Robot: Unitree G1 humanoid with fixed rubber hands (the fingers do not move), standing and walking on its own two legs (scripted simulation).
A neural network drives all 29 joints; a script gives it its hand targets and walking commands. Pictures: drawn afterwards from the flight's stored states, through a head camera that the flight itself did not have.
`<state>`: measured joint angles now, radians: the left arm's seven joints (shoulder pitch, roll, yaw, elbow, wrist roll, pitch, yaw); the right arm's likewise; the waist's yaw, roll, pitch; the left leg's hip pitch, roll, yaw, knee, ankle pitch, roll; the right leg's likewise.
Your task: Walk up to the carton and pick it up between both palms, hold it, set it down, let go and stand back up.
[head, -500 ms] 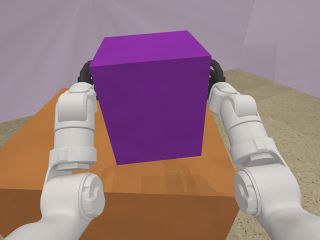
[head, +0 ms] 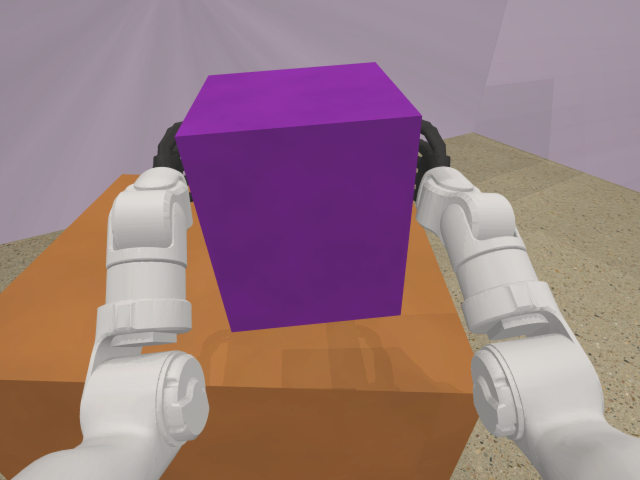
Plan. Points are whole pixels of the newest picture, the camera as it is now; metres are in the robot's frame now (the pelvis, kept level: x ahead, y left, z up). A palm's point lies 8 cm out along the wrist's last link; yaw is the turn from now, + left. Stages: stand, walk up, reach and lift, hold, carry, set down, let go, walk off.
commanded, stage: hold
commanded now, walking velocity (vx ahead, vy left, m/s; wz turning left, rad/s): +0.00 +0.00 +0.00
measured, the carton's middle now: (304, 195) +0.40 +0.00 +0.25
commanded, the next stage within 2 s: none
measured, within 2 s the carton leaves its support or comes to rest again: neither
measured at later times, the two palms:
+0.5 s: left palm (169, 182) +0.38 +0.15 +0.28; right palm (431, 181) +0.37 -0.15 +0.28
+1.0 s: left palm (169, 180) +0.38 +0.15 +0.28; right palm (430, 181) +0.37 -0.15 +0.28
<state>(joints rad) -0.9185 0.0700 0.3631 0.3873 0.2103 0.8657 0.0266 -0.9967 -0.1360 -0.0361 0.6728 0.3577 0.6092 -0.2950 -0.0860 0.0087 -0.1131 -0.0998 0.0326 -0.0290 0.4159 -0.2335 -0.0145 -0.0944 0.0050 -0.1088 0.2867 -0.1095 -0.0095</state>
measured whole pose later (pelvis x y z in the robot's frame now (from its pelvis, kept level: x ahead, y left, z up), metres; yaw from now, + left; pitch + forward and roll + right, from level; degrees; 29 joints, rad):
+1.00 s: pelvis +0.00 +0.00 +0.00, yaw +0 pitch -5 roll -2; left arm -0.93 0.07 0.37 0.39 0.22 0.86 0.02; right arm -1.00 -0.13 -0.04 0.68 0.35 0.62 -0.30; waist -0.09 0.01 -0.12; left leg -0.10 0.03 -0.03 0.42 -0.23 -0.01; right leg -0.09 0.01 -0.11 0.29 -0.11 -0.01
